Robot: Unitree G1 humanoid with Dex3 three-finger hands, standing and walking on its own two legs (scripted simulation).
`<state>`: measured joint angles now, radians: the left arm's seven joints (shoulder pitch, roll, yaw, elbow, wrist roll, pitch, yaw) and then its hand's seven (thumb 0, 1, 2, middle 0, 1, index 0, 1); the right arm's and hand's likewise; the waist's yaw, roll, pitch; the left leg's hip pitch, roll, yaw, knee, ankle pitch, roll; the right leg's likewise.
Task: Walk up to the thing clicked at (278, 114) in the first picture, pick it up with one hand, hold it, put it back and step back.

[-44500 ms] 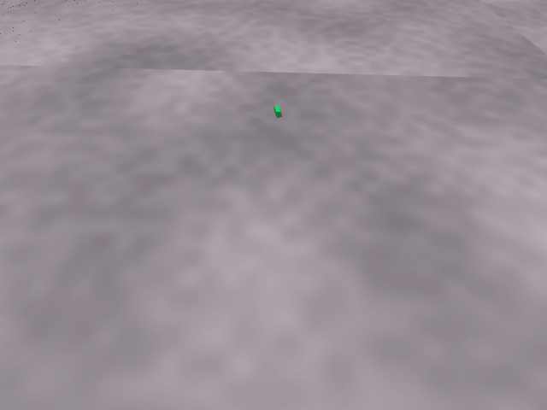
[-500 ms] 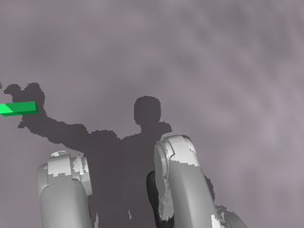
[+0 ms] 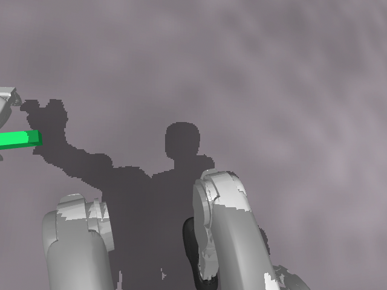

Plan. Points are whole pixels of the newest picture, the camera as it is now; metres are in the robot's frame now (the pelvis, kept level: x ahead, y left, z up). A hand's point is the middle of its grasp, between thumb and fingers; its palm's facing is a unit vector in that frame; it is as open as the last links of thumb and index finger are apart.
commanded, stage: approach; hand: left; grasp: from above
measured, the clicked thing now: (18, 139) +0.48 +0.31 -0.30
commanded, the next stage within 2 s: close in in 0.40 s
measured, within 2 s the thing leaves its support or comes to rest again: neither
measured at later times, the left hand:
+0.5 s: hand out of the picture +0.44 +0.33 -0.18, palm faces -0.51 -0.06 -0.86, open 12.4 cm
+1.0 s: hand (10, 139) +0.46 +0.30 -0.22, palm faces -0.48 -0.06 -0.87, open 12.5 cm
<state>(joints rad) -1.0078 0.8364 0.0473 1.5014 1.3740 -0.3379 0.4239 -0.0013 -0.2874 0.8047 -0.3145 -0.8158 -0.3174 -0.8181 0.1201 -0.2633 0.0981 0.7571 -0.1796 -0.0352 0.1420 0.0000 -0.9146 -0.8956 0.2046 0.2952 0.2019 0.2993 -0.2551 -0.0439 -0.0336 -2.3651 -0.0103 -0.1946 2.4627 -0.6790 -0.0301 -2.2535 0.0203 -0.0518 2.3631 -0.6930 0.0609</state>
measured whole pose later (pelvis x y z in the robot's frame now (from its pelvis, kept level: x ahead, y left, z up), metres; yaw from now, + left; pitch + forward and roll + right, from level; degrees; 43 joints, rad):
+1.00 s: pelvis +0.00 +0.00 -0.01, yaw -2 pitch +31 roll -12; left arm -1.05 0.93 0.10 1.69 1.39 -0.28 0.53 0.00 -0.25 0.79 -0.32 -0.78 -0.32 -0.78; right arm 0.12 -0.29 0.19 0.70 -0.23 -0.09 0.16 0.00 -0.91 -0.90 0.20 0.29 0.20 0.30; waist -0.34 -0.08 0.06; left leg -2.38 0.00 -0.23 2.51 -0.68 -0.03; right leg -2.27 0.04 -0.07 2.39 -0.68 0.07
